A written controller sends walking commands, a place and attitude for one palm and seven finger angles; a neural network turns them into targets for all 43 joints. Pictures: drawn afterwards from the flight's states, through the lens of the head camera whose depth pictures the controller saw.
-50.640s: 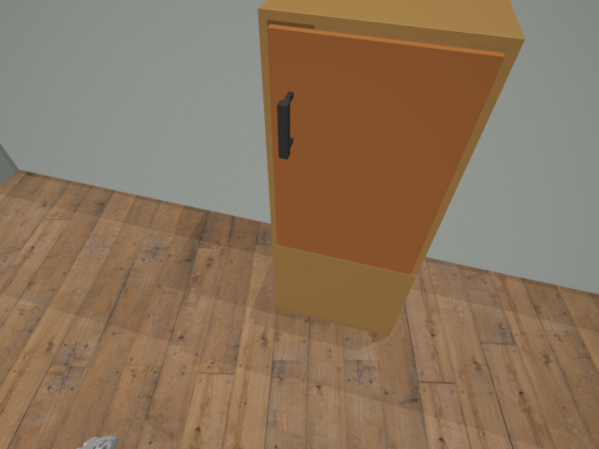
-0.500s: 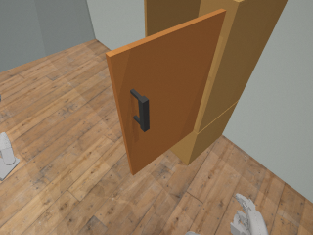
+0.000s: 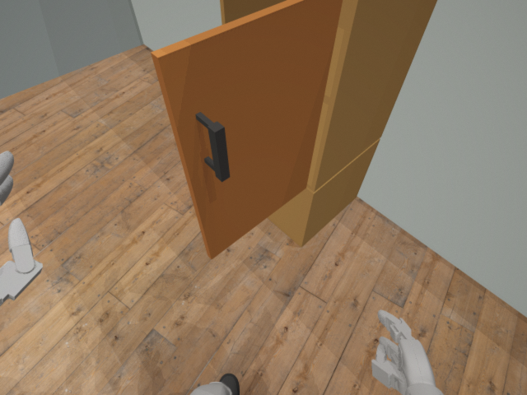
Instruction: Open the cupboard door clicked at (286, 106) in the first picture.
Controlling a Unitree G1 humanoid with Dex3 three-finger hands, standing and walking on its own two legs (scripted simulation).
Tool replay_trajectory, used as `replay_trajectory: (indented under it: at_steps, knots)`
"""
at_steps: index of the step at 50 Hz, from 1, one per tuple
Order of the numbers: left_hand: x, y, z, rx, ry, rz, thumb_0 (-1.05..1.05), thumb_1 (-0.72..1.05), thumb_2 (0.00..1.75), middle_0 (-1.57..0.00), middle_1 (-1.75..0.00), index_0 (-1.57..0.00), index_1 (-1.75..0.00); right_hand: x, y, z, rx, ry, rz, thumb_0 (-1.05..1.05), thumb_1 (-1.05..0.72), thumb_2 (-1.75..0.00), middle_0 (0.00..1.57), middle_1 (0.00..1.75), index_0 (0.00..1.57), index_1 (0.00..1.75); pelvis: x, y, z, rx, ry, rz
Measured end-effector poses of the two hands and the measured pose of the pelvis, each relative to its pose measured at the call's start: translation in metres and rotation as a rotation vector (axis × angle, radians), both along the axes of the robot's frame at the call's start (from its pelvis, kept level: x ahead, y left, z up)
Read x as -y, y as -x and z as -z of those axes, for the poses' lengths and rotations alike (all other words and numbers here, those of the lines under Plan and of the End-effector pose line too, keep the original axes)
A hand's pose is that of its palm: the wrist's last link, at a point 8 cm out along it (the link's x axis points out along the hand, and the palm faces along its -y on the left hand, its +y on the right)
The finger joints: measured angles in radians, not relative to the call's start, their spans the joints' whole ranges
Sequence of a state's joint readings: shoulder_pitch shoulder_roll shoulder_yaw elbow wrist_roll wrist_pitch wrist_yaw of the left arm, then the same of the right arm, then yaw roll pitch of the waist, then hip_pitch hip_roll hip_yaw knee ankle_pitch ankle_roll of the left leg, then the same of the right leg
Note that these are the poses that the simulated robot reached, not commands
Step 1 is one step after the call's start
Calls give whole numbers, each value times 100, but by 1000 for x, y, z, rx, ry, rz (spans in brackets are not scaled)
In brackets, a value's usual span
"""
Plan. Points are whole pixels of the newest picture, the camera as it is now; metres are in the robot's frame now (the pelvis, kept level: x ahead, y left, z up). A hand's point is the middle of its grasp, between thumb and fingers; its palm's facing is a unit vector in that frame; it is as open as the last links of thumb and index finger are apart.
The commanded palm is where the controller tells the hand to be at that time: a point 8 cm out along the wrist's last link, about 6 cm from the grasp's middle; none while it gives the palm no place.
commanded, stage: step back with the hand held close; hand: left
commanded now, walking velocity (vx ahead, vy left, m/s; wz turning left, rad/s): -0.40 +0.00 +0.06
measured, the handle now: (212, 147) +0.49 +0.13 +0.08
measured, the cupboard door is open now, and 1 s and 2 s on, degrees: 88 88 88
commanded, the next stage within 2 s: stop stepping back and stand still in 0.16 s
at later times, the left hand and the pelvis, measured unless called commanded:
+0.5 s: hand out of the picture +0.05 +0.23 +0.16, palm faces +0.41 -0.74 -0.53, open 7.4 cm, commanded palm +0.00 +0.27 +0.18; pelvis -0.13 -0.04 +0.00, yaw +1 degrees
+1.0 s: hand out of the picture -0.01 +0.25 +0.17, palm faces +0.51 -0.74 -0.44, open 7.4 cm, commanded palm -0.07 +0.29 +0.18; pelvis -0.18 -0.02 -0.01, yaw +4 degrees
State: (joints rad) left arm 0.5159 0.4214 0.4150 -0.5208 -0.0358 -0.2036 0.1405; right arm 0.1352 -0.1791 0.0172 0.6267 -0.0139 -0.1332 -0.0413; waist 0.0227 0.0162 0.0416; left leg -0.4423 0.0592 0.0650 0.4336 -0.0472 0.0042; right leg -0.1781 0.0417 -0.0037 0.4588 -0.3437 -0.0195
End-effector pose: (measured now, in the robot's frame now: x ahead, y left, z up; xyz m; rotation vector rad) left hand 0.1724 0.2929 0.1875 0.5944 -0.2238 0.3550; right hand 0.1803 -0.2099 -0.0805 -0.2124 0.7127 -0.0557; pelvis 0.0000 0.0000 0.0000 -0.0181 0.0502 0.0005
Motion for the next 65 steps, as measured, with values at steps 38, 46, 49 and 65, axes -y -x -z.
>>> replay_trajectory:
  at_steps: [38,46,49,65]
  knots:
    - [14,204,6,60,28,-83,2,88,90,-22,-30,-21,-30,67,220,-3,-30,116,102,1,-90,-90,20,30,20,30,25,171,2,61,-44,-67]
    - [11,219,-2,94,-21,-109,2,88,90,-21,-30,-21,-30,47,221,12,-14,32,58,1,-90,-90,20,30,20,30,28,179,9,88,-27,-70]
    - [10,222,3,101,17,-103,2,88,90,-21,-30,-21,-30,40,219,12,-30,34,36,1,-90,-90,20,30,20,30,24,182,9,91,-23,-76]
    - [66,266,280,-1057,543,-200,1,90,90,-20,-29,-20,-30,41,245,48,-291,-13,-10,1,-91,-90,20,30,20,30,27,190,7,80,-38,-121]
